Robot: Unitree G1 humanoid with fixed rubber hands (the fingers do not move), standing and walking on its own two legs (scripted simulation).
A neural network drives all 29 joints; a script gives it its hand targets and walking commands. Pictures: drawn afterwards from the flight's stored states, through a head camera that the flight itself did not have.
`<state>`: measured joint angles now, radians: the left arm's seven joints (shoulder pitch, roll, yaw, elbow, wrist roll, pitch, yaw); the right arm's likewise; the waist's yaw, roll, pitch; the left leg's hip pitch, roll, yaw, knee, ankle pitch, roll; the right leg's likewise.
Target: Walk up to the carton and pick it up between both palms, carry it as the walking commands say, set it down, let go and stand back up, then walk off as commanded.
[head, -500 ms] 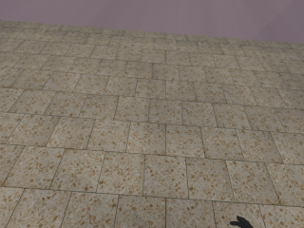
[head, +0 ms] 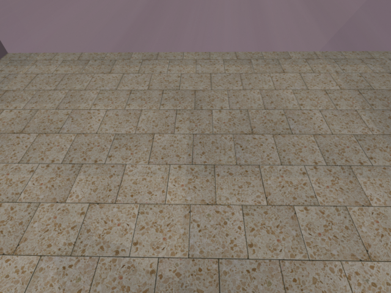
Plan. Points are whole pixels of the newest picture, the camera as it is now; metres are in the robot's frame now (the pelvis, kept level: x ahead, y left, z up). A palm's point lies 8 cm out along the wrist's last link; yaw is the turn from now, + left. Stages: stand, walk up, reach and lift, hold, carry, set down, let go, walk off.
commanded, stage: stand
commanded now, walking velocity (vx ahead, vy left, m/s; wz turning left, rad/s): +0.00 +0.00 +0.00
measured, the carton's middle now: out of the picture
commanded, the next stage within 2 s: none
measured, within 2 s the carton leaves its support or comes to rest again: neither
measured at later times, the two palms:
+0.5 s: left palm out of the picture -0.02 +0.22 -0.15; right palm out of the picture -0.01 -0.22 -0.15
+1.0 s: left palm out of the picture -0.02 +0.23 -0.15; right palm out of the picture -0.01 -0.21 -0.15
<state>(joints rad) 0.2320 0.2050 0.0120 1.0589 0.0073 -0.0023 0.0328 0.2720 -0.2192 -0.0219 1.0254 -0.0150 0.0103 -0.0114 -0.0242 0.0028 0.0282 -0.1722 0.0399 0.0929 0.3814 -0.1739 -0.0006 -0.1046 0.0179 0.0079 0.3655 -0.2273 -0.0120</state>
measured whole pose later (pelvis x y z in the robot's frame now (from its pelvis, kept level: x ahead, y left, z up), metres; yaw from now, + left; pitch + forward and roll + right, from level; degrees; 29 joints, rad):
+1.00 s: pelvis +0.01 +0.01 +0.00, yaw +1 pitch -1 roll +0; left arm 0.32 0.14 -0.01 1.17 0.01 -0.02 0.05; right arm 0.30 -0.15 -0.01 1.15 -0.01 -0.01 -0.04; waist -0.02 -0.01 0.03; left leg -0.19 0.02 0.09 0.42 -0.21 0.02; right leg -0.12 -0.01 0.00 0.40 -0.26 0.01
